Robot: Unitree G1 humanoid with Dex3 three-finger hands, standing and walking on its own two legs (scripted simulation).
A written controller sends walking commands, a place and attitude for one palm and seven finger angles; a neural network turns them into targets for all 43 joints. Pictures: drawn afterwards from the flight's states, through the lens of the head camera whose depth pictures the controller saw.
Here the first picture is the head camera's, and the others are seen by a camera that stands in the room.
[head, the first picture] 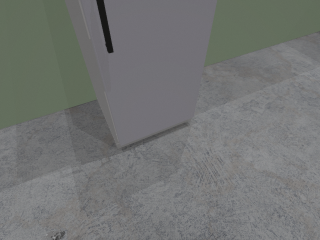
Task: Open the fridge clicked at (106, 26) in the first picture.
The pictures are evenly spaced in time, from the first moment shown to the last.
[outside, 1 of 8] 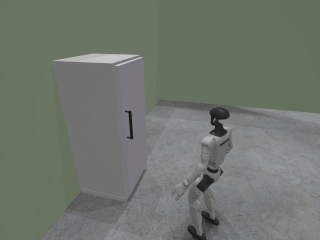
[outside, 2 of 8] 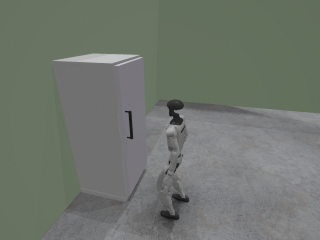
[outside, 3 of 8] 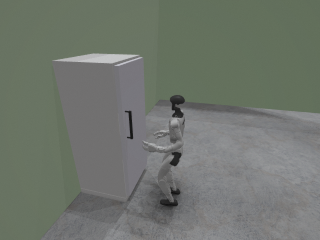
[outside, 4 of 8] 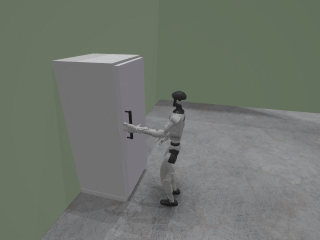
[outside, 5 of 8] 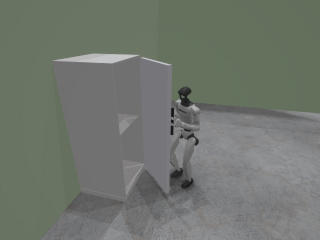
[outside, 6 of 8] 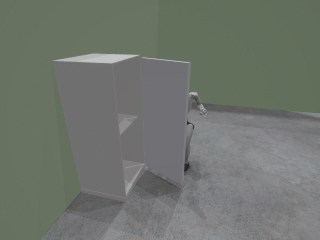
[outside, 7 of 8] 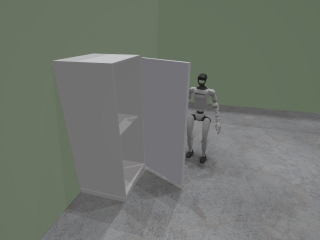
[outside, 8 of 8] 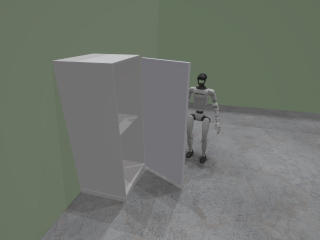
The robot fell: no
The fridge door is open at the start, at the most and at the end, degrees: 0 70 66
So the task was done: yes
